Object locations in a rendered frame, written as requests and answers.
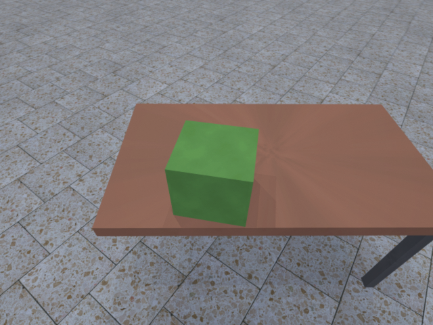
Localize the table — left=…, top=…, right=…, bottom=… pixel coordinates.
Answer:
left=92, top=104, right=433, bottom=287

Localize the carton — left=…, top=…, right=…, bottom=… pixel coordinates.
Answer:
left=165, top=121, right=259, bottom=227

